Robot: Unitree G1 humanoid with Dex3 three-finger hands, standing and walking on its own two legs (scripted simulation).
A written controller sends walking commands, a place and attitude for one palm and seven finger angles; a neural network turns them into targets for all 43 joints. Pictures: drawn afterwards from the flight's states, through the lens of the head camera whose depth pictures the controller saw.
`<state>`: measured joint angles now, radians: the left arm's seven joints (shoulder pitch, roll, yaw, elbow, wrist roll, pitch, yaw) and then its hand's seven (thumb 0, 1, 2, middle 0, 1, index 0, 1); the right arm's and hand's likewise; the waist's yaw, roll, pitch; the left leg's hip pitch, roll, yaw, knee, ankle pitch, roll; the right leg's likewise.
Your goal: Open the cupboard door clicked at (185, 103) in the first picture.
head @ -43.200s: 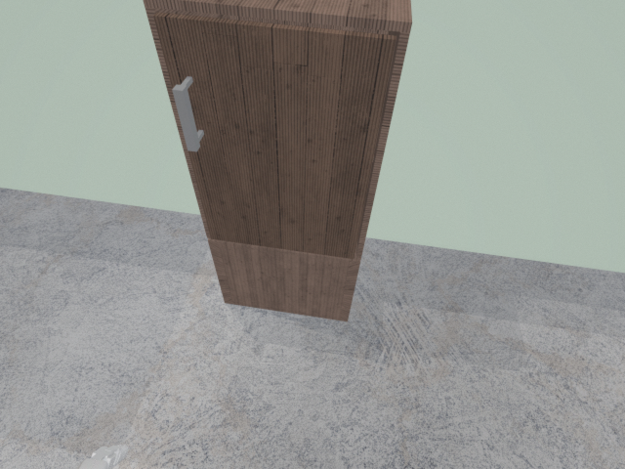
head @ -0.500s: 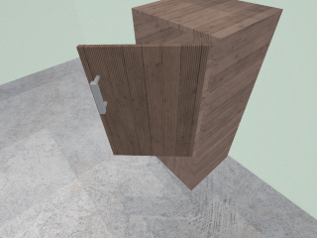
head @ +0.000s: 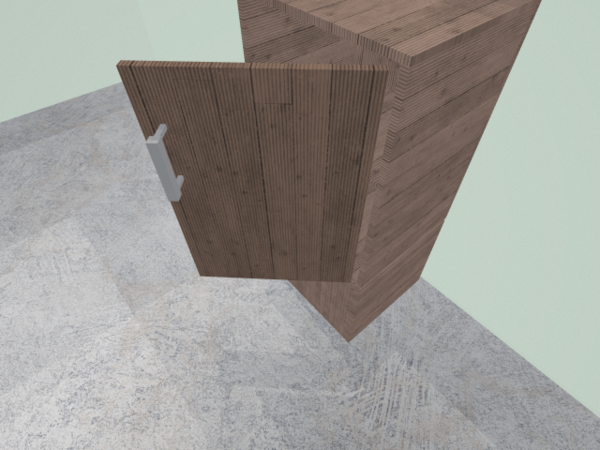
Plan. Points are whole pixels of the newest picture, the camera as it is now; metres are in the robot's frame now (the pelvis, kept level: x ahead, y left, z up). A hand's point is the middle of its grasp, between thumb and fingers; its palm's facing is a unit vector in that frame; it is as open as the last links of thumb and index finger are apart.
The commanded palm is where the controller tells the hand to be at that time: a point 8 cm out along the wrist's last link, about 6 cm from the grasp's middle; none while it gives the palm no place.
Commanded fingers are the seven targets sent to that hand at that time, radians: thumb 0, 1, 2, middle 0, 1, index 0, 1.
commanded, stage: look again from close up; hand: left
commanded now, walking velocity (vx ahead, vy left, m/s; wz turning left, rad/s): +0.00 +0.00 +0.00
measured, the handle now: (168, 163) +0.57 +0.27 +0.05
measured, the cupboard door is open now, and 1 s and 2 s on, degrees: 46 46 46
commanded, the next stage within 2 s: shuffle to correct the standing spot in 0.44 s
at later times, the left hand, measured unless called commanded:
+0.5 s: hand out of the picture +0.02 +0.17 -0.17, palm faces +0.03 -0.98 -0.20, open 7.3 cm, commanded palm none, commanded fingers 0.00 0.90 0.90 -0.20 -0.30 -0.20 -0.30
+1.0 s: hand out of the picture +0.04 +0.23 -0.18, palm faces +0.07 -0.97 -0.22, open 7.4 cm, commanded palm none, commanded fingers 0.00 0.90 0.90 -0.20 -0.30 -0.20 -0.30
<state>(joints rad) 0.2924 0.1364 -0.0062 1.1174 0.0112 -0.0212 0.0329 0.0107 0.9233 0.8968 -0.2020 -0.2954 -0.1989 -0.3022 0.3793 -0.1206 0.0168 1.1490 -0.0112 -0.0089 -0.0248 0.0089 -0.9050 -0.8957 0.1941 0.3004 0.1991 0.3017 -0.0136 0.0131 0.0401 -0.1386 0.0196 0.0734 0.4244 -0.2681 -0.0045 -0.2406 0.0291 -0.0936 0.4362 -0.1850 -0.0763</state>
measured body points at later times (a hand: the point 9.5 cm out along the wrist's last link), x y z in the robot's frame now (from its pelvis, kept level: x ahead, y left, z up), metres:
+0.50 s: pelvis +0.02 +0.00 +0.00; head +0.03 +0.00 +0.45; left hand +0.02 +0.22 -0.16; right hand +0.01 -0.21 -0.16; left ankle -0.02 +0.12 -0.74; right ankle +0.04 -0.07 -0.74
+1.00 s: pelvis +0.02 +0.05 -0.01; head +0.04 +0.06 +0.44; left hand +0.04 +0.29 -0.17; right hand +0.00 -0.17 -0.16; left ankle -0.03 +0.12 -0.74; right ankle +0.03 -0.07 -0.73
